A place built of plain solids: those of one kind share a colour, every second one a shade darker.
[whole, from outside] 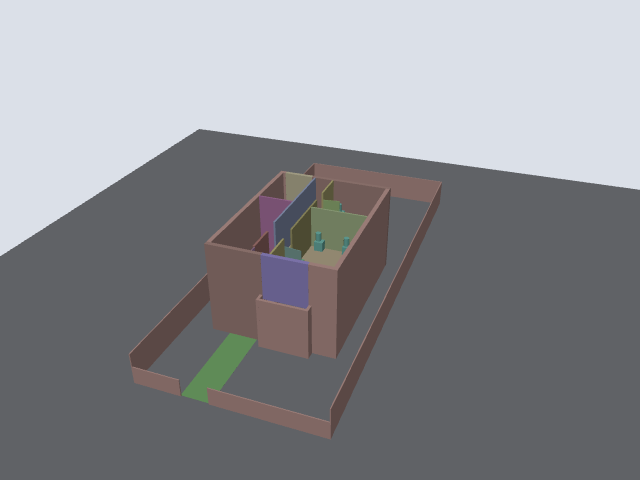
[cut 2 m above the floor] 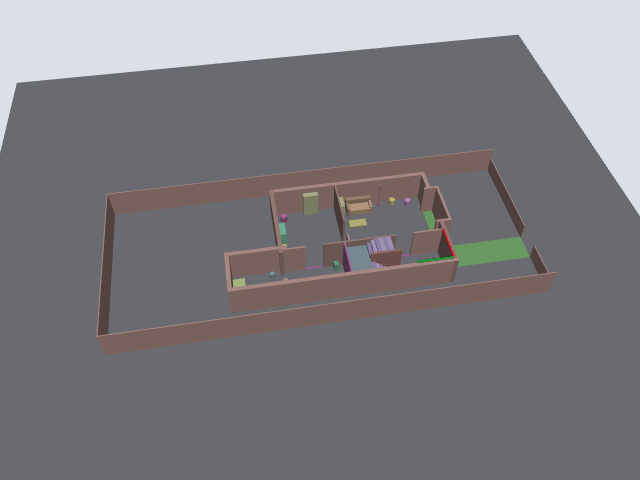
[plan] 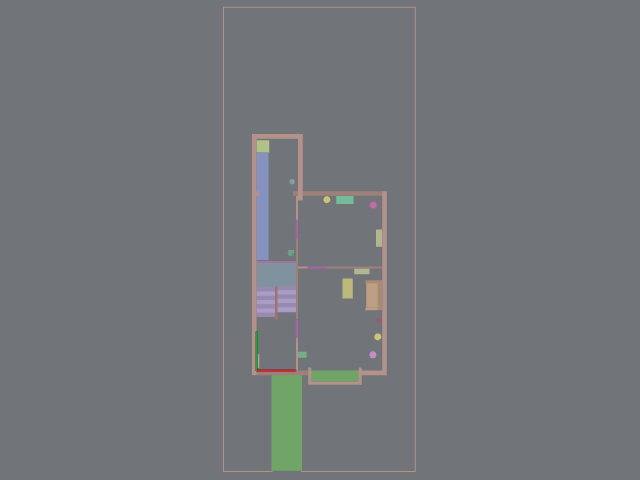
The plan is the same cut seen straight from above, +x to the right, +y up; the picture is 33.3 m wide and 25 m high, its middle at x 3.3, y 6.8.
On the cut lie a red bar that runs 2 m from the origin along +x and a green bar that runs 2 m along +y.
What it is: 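A detached two-storey house, 6.5 m wide inside and 9.1 m deep with a one-storey outshot of 3.0 m behind the kitchen; a hall 2.05 m wide with a dog-leg stair of 15 risers of 191 mm on goings of 221 mm; a front room and a back room; a bay window at the front; upstairs three bedrooms and a bathroom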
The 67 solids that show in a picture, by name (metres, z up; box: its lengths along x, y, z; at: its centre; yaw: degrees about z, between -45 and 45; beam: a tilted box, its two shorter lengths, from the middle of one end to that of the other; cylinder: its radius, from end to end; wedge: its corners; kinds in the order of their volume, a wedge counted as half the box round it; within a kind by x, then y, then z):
{
 "wall_1": {"box": [0.06, 24.24, 1.85], "at": [-1.73, 6.84, 0.88]},
 "wall_2": {"box": [2.59, 0.06, 1.05], "at": [-0.46, -5.25, 0.47]},
 "wall_3": {"box": [0.25, 9.59, 5.37], "at": [-0.12, 4.55, 2.63]},
 "wall_4": {"box": [0.25, 3.47, 3.07], "at": [-0.12, 10.59, 1.49]},
 "wall_5": {"box": [0.4, 0.25, 5.37], "at": [-0.05, 9.22, 2.63]},
 "wall_6": {"box": [2.65, 0.25, 3.07], "at": [1.08, 12.2, 1.49]},
 "wall_7": {"box": [3.09, 0.25, 5.37], "at": [1.3, -0.12, 2.63]},
 "wall_8": {"box": [0.11, 1.68, 2.77], "at": [2.1, 0.84, 1.34]},
 "wall_9": {"box": [0.11, 4.17, 2.77], "at": [2.1, 4.77, 1.34]},
 "wall_10": {"box": [0.11, 1.25, 2.77], "at": [2.1, 8.47, 1.34]},
 "wall_11": {"box": [0.25, 3.47, 3.07], "at": [2.28, 10.59, 1.49]},
 "wall_12": {"box": [0.16, 0.9, 3.02], "at": [2.76, -0.29, 1.46]},
 "wall_13": {"box": [10.05, 0.06, 1.85], "at": [3.27, 18.93, 0.88]},
 "wall_14": {"box": [2.79, 0.16, 3.02], "at": [4.08, -0.66, 1.46]},
 "wall_15": {"box": [4.88, 0.25, 5.37], "at": [4.34, 9.22, 2.63]},
 "wall_16": {"box": [2.88, 0.11, 2.77], "at": [5.09, 5.37, 1.34]},
 "wall_17": {"box": [5.99, 0.06, 1.05], "at": [5.3, -5.25, 0.47]},
 "wall_18": {"box": [0.16, 0.9, 3.02], "at": [5.39, -0.29, 1.46]},
 "wall_19": {"box": [1.47, 0.25, 5.37], "at": [6.05, -0.12, 2.63]},
 "wall_20": {"box": [0.25, 9.59, 5.37], "at": [6.66, 4.55, 2.63]},
 "wall_21": {"box": [0.06, 24.24, 1.85], "at": [8.26, 6.84, 0.88]},
 "upper_floor_rooms_1": {"box": [4.49, 9.11, 0.14], "at": [4.29, 4.55, 2.79]},
 "ground_1": {"box": [1.59, 4.98, 0.5], "at": [1.57, -2.73, -0.25]},
 "ground_2": {"box": [2.47, 0.58, 0.5], "at": [4.08, -0.29, -0.25]},
 "tread_1": {"box": [0.96, 0.26, 0.21], "at": [0.48, 2.91, 0.09]},
 "tread_2": {"box": [0.96, 0.26, 0.4], "at": [0.48, 3.13, 0.18]},
 "tread_3": {"box": [0.96, 0.26, 0.59], "at": [0.48, 3.35, 0.28]},
 "tread_4": {"box": [0.96, 0.26, 0.78], "at": [0.48, 3.58, 0.37]},
 "tread_5": {"box": [0.96, 0.26, 0.97], "at": [0.48, 3.8, 0.47]},
 "tread_6": {"box": [0.96, 0.26, 1.17], "at": [0.48, 4.02, 0.56]},
 "tread_7": {"box": [0.96, 0.26, 1.36], "at": [0.48, 4.24, 0.66]},
 "tread_8": {"box": [0.96, 0.26, 2.69], "at": [1.57, 3.17, 1.33]},
 "tread_9": {"box": [0.96, 0.26, 2.5], "at": [1.57, 3.39, 1.23]},
 "tread_10": {"box": [0.96, 0.26, 2.31], "at": [1.57, 3.61, 1.14]},
 "tread_11": {"box": [0.96, 0.26, 2.12], "at": [1.57, 3.83, 1.04]},
 "tread_12": {"box": [0.96, 0.26, 1.93], "at": [1.57, 4.05, 0.94]},
 "tread_13": {"box": [0.96, 0.26, 1.74], "at": [1.57, 4.27, 0.85]},
 "half_landing_1": {"box": [2.05, 1.23, 1.55], "at": [1.02, 4.98, 0.75]},
 "corridor_wall_1": {"box": [0.11, 1.61, 2.6], "at": [3.25, 0.81, 4.02]},
 "corridor_wall_2": {"box": [0.11, 3.69, 2.6], "at": [3.25, 4.45, 4.02]},
 "corridor_wall_3": {"box": [0.11, 1.8, 2.6], "at": [3.25, 8.2, 4.02]},
 "landing_wall_1": {"box": [0.11, 6.06, 2.6], "at": [2.1, 6.07, 4.02]},
 "front_wall_over_bay_1": {"box": [2.47, 0.25, 2.6], "at": [4.08, -0.12, 4.02]},
 "landing_end_wall_1": {"box": [2.05, 0.11, 5.37], "at": [1.02, 5.65, 2.63]},
 "back_wall_over_outshot_1": {"box": [1.75, 0.25, 2.6], "at": [1.02, 9.22, 4.02]},
 "bedrooms_wall_1": {"box": [3.23, 0.11, 2.6], "at": [4.92, 5.37, 4.02]},
 "stair_spine_1": {"box": [0.13, 1.75, 3.91], "at": [1.02, 3.49, 1.91]},
 "shelf_1": {"box": [0.8, 0.3, 1.66], "at": [5.49, 5.16, 0.78]},
 "shelf_2": {"box": [0.32, 0.9, 1.68], "at": [6.37, 6.9, 0.79]},
 "sofa_1": {"box": [0.65, 1.24, 0.37], "at": [6.03, 3.92, 0.24]},
 "sofa_2": {"box": [0.86, 0.16, 0.65], "at": [6.1, 3.22, 0.28]},
 "sofa_3": {"box": [0.86, 0.16, 0.65], "at": [6.1, 4.62, 0.28]},
 "sofa_4": {"box": [0.24, 1.56, 0.83], "at": [6.41, 3.92, 0.36]},
 "fridge_freezer_1": {"box": [0.65, 0.65, 1.85], "at": [0.33, 11.68, 0.88]},
 "dresser_1": {"box": [0.9, 0.42, 0.92], "at": [4.59, 8.89, 0.41]},
 "nightstand_1": {"cylinder": 0.15, "from": [3.8, 5.16, 3.41], "to": [3.8, 5.16, 3.88]},
 "nightstand_2": {"box": [0.5, 0.43, 0.6], "at": [3.88, 5.1, 3.11]},
 "nightstand_3": {"cylinder": 0.15, "from": [5.46, 5.16, 3.41], "to": [5.46, 5.16, 3.88]},
 "worktop_1": {"box": [0.62, 5.57, 0.04], "at": [0.31, 8.54, 0.88]},
 "door_leaf_bedroom_front_1": {"box": [0.97, 0.04, 2.05], "at": [3.78, 1.55, 3.84], "yaw": -7.4},
 "door_leaf_bedroom_rear_1": {"box": [0.97, 0.04, 2.05], "at": [3.78, 7.37, 3.84], "yaw": 9.4},
 "box_cardboard_1": {"box": [0.5, 0.31, 0.42], "at": [2.36, 0.82, 0.16]},
 "slotfit_front_seat_1": {"cylinder": 0.18, "from": [6.05, 0.82, -0.05], "to": [6.05, 0.82, 0.44]},
 "coffee_table_1": {"box": [0.54, 1.05, 0.07], "at": [4.74, 4.27, 0.36]},
 "plant_pot_1": {"cylinder": 0.18, "from": [6.31, 1.76, 0.0], "to": [6.31, 1.76, 0.38]},
 "bin_1": {"box": [0.17, 0.3, 0.62], "at": [1.74, 6.13, 0.26]},
 "threshold_1": {"box": [1.0, 0.12, 0.07], "at": [3.15, 5.37, -0.01]}
}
